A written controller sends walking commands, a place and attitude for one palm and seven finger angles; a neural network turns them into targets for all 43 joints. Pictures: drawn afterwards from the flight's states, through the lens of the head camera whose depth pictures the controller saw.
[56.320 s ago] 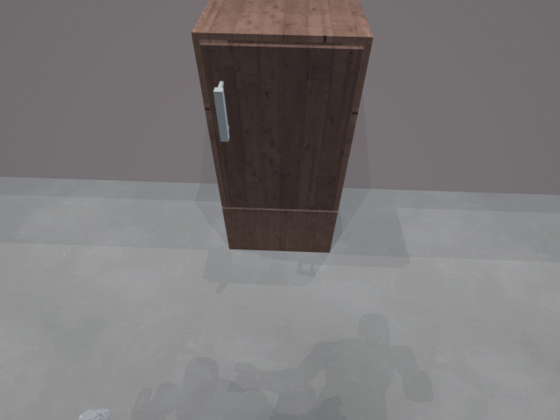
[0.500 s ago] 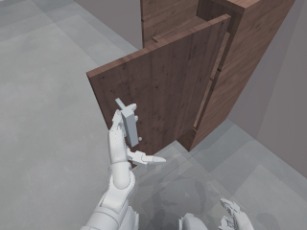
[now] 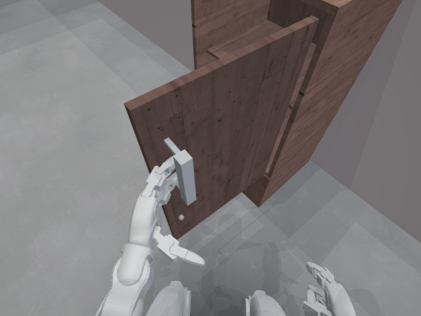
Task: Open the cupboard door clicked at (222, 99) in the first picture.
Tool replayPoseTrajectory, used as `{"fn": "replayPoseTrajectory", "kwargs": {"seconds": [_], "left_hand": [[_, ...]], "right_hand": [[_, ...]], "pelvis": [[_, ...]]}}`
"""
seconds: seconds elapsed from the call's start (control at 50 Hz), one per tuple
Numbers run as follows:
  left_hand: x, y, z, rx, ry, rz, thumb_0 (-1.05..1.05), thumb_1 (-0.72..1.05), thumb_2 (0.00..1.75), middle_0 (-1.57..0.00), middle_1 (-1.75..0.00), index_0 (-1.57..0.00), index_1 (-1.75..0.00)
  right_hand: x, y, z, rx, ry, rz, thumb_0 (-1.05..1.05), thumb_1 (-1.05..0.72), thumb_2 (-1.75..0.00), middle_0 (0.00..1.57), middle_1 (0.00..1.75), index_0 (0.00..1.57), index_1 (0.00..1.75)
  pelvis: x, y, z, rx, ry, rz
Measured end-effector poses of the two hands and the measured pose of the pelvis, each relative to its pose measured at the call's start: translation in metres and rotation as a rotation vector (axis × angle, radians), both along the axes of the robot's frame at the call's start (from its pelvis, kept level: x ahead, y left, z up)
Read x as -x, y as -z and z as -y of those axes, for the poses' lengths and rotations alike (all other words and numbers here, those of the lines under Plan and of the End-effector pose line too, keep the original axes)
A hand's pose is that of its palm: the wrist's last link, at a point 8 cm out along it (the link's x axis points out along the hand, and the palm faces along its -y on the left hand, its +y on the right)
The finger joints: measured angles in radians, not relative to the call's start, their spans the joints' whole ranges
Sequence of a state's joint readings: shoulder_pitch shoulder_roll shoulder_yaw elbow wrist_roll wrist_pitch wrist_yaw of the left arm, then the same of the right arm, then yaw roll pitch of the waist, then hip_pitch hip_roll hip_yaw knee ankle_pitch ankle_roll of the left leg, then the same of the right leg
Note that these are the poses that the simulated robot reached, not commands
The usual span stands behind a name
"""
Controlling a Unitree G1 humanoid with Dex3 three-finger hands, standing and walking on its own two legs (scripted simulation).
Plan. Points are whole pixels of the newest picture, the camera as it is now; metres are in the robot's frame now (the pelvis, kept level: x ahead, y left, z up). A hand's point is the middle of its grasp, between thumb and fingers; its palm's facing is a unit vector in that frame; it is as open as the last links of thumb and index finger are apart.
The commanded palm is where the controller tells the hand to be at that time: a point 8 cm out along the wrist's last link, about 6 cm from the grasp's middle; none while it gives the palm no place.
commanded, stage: slide the hand sideways off the handle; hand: left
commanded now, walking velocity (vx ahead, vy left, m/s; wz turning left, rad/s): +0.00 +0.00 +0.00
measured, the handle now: (179, 173) +0.37 +0.08 +0.05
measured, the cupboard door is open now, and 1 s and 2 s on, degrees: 86 86 86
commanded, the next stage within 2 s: draw the hand back to the body in 0.64 s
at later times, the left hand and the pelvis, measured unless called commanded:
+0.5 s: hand (150, 236) +0.25 +0.12 +0.04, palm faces -0.03 -1.00 -0.03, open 16.1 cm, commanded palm +0.23 +0.19 +0.04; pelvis +0.01 -0.02 +0.00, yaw +1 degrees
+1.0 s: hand (116, 238) +0.23 +0.16 +0.08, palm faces -0.03 -1.00 -0.05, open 16.3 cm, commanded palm +0.20 +0.22 +0.09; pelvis +0.01 -0.01 +0.01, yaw +1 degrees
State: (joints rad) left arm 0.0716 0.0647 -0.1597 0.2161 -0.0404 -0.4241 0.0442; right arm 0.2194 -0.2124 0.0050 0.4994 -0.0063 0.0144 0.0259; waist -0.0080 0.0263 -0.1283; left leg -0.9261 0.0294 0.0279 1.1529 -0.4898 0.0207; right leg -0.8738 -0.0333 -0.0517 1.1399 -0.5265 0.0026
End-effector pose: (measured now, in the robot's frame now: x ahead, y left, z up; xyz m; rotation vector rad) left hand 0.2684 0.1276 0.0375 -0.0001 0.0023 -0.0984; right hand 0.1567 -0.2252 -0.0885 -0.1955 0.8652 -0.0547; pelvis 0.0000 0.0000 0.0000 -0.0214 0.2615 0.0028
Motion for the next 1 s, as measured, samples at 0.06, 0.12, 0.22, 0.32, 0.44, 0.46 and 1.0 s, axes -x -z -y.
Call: {"fn": "replayPoseTrajectory", "kwargs": {"seconds": [0.06,0.12,0.22,0.32,0.44,0.46,1.0], "left_hand": [[0.007,0.0,-0.007,-0.012,-0.004,-0.006,-0.01,-0.5,0.3,-0.19,-0.33,-0.19,-0.32],[0.01,0.0,-0.012,-0.015,-0.003,-0.011,-0.01,-0.5,0.3,-0.19,-0.33,-0.19,-0.32],[0.014,-0.001,-0.017,-0.013,-0.008,-0.02,-0.01,-0.5,0.3,-0.19,-0.32,-0.2,-0.32],[0.019,-0.002,-0.022,-0.018,-0.017,-0.031,-0.01,-0.5,0.3,-0.19,-0.32,-0.2,-0.32],[0.031,-0.003,-0.035,-0.031,-0.037,-0.046,-0.01,-0.49,0.3,-0.19,-0.32,-0.2,-0.32],[0.034,-0.003,-0.039,-0.031,-0.048,-0.048,-0.01,-0.49,0.3,-0.18,-0.32,-0.2,-0.32],[0.058,-0.048,-0.086,-0.052,-0.071,-0.027,-0.01,-0.49,0.3,-0.15,-0.3,-0.15,-0.3]], "right_hand": [[-0.008,0.0,-0.001,-0.001,-0.01,0.016,0.01,-0.91,-0.9,0.21,0.3,0.2,0.3],[-0.015,0.0,-0.001,0.0,-0.019,0.035,0.01,-0.91,-0.9,0.21,0.3,0.2,0.3],[-0.026,-0.002,0.001,0.0,-0.024,0.064,0.01,-0.91,-0.9,0.21,0.3,0.2,0.3],[-0.031,-0.003,0.007,0.005,-0.02,0.081,0.01,-0.91,-0.9,0.21,0.3,0.2,0.3],[-0.032,-0.005,0.017,0.017,-0.006,0.089,0.01,-0.91,-0.9,0.21,0.3,0.2,0.3],[-0.032,-0.005,0.019,0.02,-0.004,0.091,0.01,-0.91,-0.9,0.21,0.3,0.2,0.3],[-0.026,-0.026,0.003,0.023,0.029,0.153,0.01,-0.91,-0.9,0.21,0.3,0.2,0.3]], "pelvis": [[-0.001,0.001,0.002,0.002,-0.005,-0.001],[-0.003,0.002,0.004,0.004,-0.01,-0.004],[-0.005,0.002,0.008,0.003,-0.014,-0.009],[-0.009,0.003,0.012,0.0,-0.014,-0.014],[-0.013,0.003,0.018,-0.002,-0.014,-0.016],[-0.013,0.004,0.019,-0.001,-0.015,-0.016],[-0.014,-0.009,0.006,0.021,-0.025,0.03]]}}
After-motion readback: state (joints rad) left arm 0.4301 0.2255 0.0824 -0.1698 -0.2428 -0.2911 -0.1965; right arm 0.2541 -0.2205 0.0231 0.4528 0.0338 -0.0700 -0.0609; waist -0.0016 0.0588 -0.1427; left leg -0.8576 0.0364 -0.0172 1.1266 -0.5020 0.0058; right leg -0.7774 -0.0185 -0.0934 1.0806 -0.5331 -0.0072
